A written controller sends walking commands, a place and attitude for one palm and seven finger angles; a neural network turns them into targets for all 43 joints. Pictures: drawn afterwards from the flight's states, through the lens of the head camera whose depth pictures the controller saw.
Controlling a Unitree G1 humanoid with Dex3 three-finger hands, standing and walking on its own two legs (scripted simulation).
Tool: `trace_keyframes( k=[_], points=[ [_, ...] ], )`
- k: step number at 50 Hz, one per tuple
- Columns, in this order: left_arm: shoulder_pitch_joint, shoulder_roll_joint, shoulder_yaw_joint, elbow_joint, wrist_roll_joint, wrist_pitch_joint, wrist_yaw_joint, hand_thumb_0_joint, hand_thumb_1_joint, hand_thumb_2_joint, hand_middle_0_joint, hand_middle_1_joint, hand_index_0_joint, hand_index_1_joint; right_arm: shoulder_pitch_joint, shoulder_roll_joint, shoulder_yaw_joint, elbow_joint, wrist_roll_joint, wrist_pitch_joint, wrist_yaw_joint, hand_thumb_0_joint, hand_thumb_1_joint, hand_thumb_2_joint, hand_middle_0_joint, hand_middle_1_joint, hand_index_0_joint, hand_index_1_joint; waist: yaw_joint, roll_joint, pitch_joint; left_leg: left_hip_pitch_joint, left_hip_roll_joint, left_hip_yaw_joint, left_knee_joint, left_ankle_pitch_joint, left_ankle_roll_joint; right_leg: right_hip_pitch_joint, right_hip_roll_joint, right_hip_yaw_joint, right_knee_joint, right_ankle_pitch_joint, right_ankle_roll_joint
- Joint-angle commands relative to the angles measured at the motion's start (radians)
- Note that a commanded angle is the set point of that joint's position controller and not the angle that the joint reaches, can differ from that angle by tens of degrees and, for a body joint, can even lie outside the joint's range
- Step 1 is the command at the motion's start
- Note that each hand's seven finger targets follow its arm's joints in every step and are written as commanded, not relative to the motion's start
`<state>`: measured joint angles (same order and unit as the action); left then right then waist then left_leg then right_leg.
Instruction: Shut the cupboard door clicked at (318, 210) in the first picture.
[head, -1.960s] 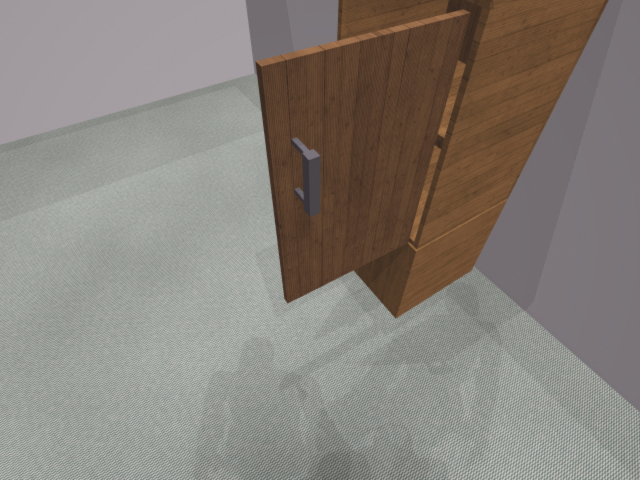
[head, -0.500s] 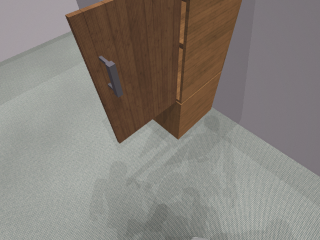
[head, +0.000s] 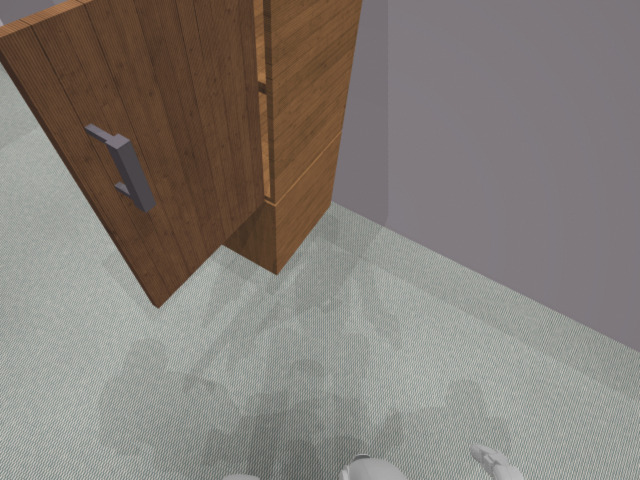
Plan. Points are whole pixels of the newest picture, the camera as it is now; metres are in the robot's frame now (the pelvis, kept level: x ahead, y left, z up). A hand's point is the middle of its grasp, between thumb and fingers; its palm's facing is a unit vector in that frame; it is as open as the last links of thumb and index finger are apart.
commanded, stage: walk to a spot facing it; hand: left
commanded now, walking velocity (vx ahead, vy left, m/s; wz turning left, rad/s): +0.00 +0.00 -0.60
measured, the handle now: (121, 169) +0.46 +0.33 +0.07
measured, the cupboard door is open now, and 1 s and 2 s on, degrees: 88 88 88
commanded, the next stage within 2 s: turn to face it in 1.94 s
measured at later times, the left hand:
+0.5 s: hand (221, 469) +0.14 +0.14 -0.16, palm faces -0.32 -0.92 -0.24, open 7.4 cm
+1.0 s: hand (294, 409) +0.23 +0.05 -0.16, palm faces -0.58 -0.78 -0.24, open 7.4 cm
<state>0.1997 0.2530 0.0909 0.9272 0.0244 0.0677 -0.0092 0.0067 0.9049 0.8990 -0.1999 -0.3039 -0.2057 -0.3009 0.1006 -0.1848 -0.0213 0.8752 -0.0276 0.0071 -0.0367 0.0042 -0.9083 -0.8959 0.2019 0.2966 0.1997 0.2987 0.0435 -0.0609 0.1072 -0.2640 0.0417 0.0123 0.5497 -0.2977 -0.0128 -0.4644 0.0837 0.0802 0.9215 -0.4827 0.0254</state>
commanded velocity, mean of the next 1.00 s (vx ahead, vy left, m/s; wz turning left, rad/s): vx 0.08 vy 0.00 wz -0.60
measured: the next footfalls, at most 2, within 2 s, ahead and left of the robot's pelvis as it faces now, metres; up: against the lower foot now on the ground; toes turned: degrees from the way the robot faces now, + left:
right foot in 0.24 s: +0.04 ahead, -0.16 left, +0.00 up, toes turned -14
left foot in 0.60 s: +0.11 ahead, +0.08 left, +0.00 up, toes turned -21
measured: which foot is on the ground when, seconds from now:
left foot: down 0.00-0.24, up 0.26-0.58, down 0.60-0.94, up 0.96-1.00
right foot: up 0.00-0.22, down 0.24-0.58, up 0.60-0.92, down 0.94-1.00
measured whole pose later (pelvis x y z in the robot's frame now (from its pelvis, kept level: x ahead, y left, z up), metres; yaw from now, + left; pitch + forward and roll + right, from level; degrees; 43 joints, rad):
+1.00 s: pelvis +0.03 -0.06 -0.01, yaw -37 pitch +1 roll -1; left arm 0.18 0.22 0.07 0.91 0.02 0.01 -0.03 0.01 0.91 0.90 -0.20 -0.30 -0.20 -0.30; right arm 0.28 -0.24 -0.05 0.94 -0.03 0.04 0.00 0.01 -0.91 -0.90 0.20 0.30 0.20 0.30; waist -0.01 0.04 0.06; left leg -0.35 0.15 0.10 0.92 -0.53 -0.05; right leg -0.28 0.00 -0.07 0.59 -0.32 -0.02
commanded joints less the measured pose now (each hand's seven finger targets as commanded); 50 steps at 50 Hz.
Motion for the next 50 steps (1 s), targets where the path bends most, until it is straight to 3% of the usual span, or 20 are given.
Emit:
trace_keyframes(
  k=[1,7,10,11,12,13,14,17,27,28,29,30,31,36,42,45,46,47,48,50],
  points=[
    [-0.007,0.071,0.025,-0.103,-0.001,-0.023,-0.020,0.000,0.900,0.900,-0.200,-0.300,-0.200,-0.300,0.036,-0.198,-0.049,-0.072,-0.009,-0.017,-0.019,0.000,-0.900,-0.900,0.200,0.300,0.200,0.300,-0.019,0.279,-0.095,0.093,0.269,-0.093,-0.202,0.478,0.153,-0.108,-0.094,-0.046,0.248,0.016,0.039],
    [-0.052,0.046,0.003,-0.126,-0.002,-0.033,-0.033,0.000,0.900,0.900,-0.200,-0.300,-0.200,-0.300,0.132,-0.233,-0.069,-0.042,-0.009,-0.008,-0.006,0.000,-0.900,-0.900,0.200,0.300,0.200,0.300,-0.064,0.286,-0.134,0.152,0.266,0.016,-0.120,0.486,0.120,0.050,-0.078,-0.173,-0.138,0.045,0.021],
    [0.029,0.068,0.010,-0.097,-0.004,-0.044,-0.030,0.000,0.900,0.900,-0.200,-0.300,-0.200,-0.300,0.118,-0.249,-0.078,-0.044,0.000,-0.001,0.002,0.000,-0.900,-0.900,0.200,0.300,0.200,0.300,-0.017,0.231,-0.151,0.063,0.251,0.061,0.016,0.396,0.058,0.257,-0.074,-0.181,-0.389,0.248,-0.011],
    [0.104,0.136,0.024,-0.075,0.002,-0.055,-0.022,0.000,0.900,0.900,-0.200,-0.300,-0.200,-0.300,0.112,-0.218,-0.075,-0.057,0.010,0.001,0.007,0.000,-0.900,-0.900,0.200,0.300,0.200,0.300,0.019,0.070,-0.190,-0.046,0.187,0.123,0.188,0.232,-0.002,0.411,-0.168,-0.060,-0.506,0.451,-0.047],
    [0.156,0.275,0.052,-0.062,0.013,-0.068,-0.001,0.000,0.900,0.900,-0.200,-0.300,-0.200,-0.300,0.081,-0.114,-0.052,-0.107,0.018,0.002,0.017,0.000,-0.900,-0.900,0.200,0.300,0.200,0.300,0.048,-0.289,-0.197,-0.325,0.021,0.178,0.456,-0.315,-0.062,0.532,-0.455,0.364,-0.573,0.799,-0.168],
    [0.209,0.298,0.053,-0.047,-0.003,-0.064,0.015,0.000,0.900,0.900,-0.200,-0.300,-0.200,-0.300,0.031,-0.148,-0.047,-0.117,0.018,0.013,0.008,0.000,-0.900,-0.900,0.200,0.300,0.200,0.300,0.087,-0.259,-0.211,-0.345,0.033,0.016,0.590,-0.398,-0.047,0.484,-0.502,0.406,-0.558,0.857,-0.258],
    [0.161,0.274,0.044,-0.057,-0.004,-0.056,0.016,0.000,0.900,0.900,-0.200,-0.300,-0.200,-0.300,0.041,-0.147,-0.048,-0.110,0.023,0.016,0.013,0.000,-0.900,-0.900,0.200,0.300,0.200,0.300,0.049,-0.197,-0.143,-0.360,0.057,-0.017,0.639,-0.326,-0.038,0.393,-0.472,0.349,-0.583,0.606,-0.274],
    [0.005,0.188,0.029,-0.101,0.002,-0.051,0.030,0.000,0.900,0.900,-0.200,-0.300,-0.200,-0.300,0.052,-0.150,-0.055,-0.069,0.018,0.020,0.018,0.000,-0.900,-0.900,0.200,0.300,0.200,0.300,-0.017,-0.159,-0.158,-0.294,0.055,-0.010,0.595,-0.172,-0.056,0.322,-0.326,0.236,-0.548,0.557,-0.216],
    [-0.044,0.169,0.023,-0.103,0.000,-0.037,0.018,0.000,0.900,0.900,-0.200,-0.300,-0.200,-0.300,0.171,-0.124,-0.051,-0.024,0.027,0.002,0.007,0.000,-0.900,-0.900,0.200,0.300,0.200,0.300,-0.080,-0.091,-0.147,0.081,-0.032,0.013,-0.016,0.007,-0.035,0.092,-0.227,0.293,-0.500,0.358,-0.143],
    [-0.056,0.127,0.014,-0.120,-0.009,-0.032,0.015,0.000,0.900,0.900,-0.200,-0.300,-0.200,-0.300,0.222,-0.173,-0.057,-0.011,0.021,-0.010,-0.002,0.000,-0.900,-0.900,0.200,0.300,0.200,0.300,-0.103,0.040,-0.164,0.188,0.063,-0.080,-0.162,-0.016,-0.005,-0.008,-0.153,0.224,-0.418,0.240,-0.095],
    [-0.025,0.060,0.000,-0.138,-0.022,-0.029,0.005,0.000,0.900,0.900,-0.200,-0.300,-0.200,-0.300,0.229,-0.275,-0.075,-0.019,0.002,-0.020,-0.005,0.000,-0.900,-0.900,0.200,0.300,0.200,0.300,-0.095,0.359,-0.158,0.249,0.328,-0.388,-0.300,-0.031,0.089,-0.158,-0.006,0.057,-0.184,-0.006,-0.027],
    [-0.072,0.092,0.002,-0.148,-0.010,-0.030,0.001,0.000,0.900,0.900,-0.200,-0.300,-0.200,-0.300,0.237,-0.307,-0.078,-0.029,-0.003,-0.018,-0.012,0.000,-0.900,-0.900,0.200,0.300,0.200,0.300,-0.107,0.352,-0.133,0.164,0.456,-0.475,-0.326,0.086,0.178,-0.151,-0.027,-0.016,0.043,-0.143,-0.001],
    [-0.069,0.105,0.012,-0.152,-0.007,-0.032,-0.008,0.000,0.900,0.900,-0.200,-0.300,-0.200,-0.300,0.185,-0.291,-0.068,-0.053,-0.009,-0.017,-0.018,0.000,-0.900,-0.900,0.200,0.300,0.200,0.300,-0.076,0.222,-0.114,0.052,0.441,-0.401,-0.314,0.126,0.209,-0.091,-0.078,0.002,0.155,-0.100,0.003],
    [-0.042,0.048,0.009,-0.109,-0.003,-0.019,-0.029,0.000,0.900,0.900,-0.200,-0.300,-0.200,-0.300,0.139,-0.201,-0.049,-0.051,-0.008,-0.024,-0.017,0.000,-0.900,-0.900,0.200,0.300,0.200,0.300,-0.038,0.260,-0.131,0.135,0.245,-0.042,-0.204,0.436,0.121,-0.087,-0.096,-0.090,0.174,0.045,0.034],
    [-0.123,0.028,-0.008,-0.136,0.000,-0.039,-0.046,0.000,0.900,0.900,-0.200,-0.300,-0.200,-0.300,0.241,-0.234,-0.069,-0.009,-0.013,-0.019,0.004,0.000,-0.900,-0.900,0.200,0.300,0.200,0.300,-0.102,0.296,-0.141,0.189,0.296,-0.001,-0.200,0.148,0.121,0.032,-0.095,-0.187,-0.204,-0.003,0.007],
    [-0.014,0.058,0.005,-0.086,0.003,-0.054,-0.046,0.000,0.900,0.900,-0.200,-0.300,-0.200,-0.300,0.213,-0.236,-0.073,-0.009,-0.006,-0.017,0.014,0.000,-0.900,-0.900,0.200,0.300,0.200,0.300,-0.038,0.194,-0.147,0.034,0.254,0.081,-0.044,-0.016,0.053,0.307,-0.063,-0.222,-0.465,0.140,-0.031],
    [0.110,0.136,0.027,-0.050,0.010,-0.064,-0.034,0.000,0.900,0.900,-0.200,-0.300,-0.200,-0.300,0.175,-0.189,-0.065,-0.030,0.008,-0.019,0.023,0.000,-0.900,-0.900,0.200,0.300,0.200,0.300,0.032,-0.013,-0.177,-0.191,0.181,0.175,0.161,-0.138,0.004,0.544,-0.198,-0.029,-0.578,0.050,-0.086],
    [0.225,0.267,0.056,-0.012,0.011,-0.072,-0.013,0.000,0.900,0.900,-0.200,-0.300,-0.200,-0.300,0.047,-0.103,-0.040,-0.103,0.014,-0.021,0.036,0.000,-0.900,-0.900,0.200,0.300,0.200,0.300,0.109,-0.359,-0.130,-0.506,0.022,0.214,0.462,-0.421,-0.051,0.641,-0.462,0.434,-0.699,0.066,-0.215],
    [0.262,0.276,0.058,-0.006,-0.006,-0.076,0.006,0.000,0.900,0.900,-0.200,-0.300,-0.200,-0.300,-0.037,-0.161,-0.043,-0.129,0.006,-0.018,0.033,0.000,-0.900,-0.900,0.200,0.300,0.200,0.300,0.130,-0.250,-0.088,-0.590,0.051,0.033,0.583,-0.363,-0.038,0.590,-0.509,0.498,-0.718,0.082,-0.285],
    [0.131,0.195,0.040,-0.033,-0.004,-0.085,0.014,0.000,0.900,0.900,-0.200,-0.300,-0.200,-0.300,-0.013,-0.161,-0.057,-0.107,0.008,-0.022,0.042,0.000,-0.900,-0.900,0.200,0.300,0.200,0.300,0.038,-0.162,-0.035,-0.546,0.098,-0.013,0.597,-0.185,-0.045,0.460,-0.414,0.393,-0.723,-0.034,-0.258]
  ],
)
